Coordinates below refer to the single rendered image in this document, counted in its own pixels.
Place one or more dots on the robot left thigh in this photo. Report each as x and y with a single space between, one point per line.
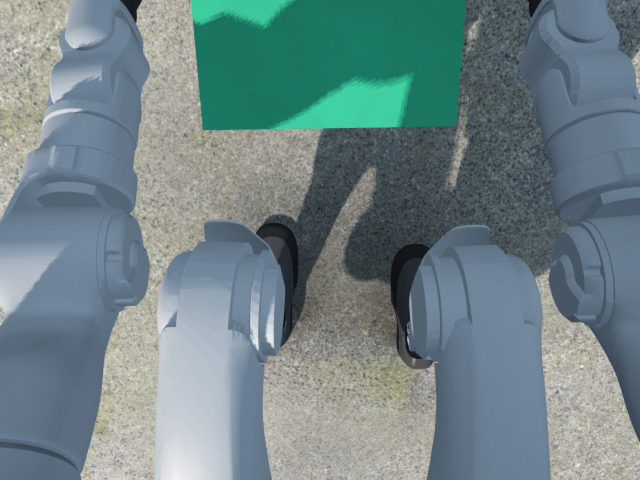
209 407

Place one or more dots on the left robot hand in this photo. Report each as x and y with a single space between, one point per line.
132 6

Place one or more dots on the robot right forearm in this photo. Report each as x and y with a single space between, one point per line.
587 105

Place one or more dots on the carton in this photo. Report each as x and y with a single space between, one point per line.
310 64

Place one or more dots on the robot left forearm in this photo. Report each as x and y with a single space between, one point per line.
90 129

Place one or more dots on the right robot upper arm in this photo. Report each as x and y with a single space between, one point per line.
595 279

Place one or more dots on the left robot upper arm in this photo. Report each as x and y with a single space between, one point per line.
65 274

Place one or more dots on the right robot shin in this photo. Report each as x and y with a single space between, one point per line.
480 235

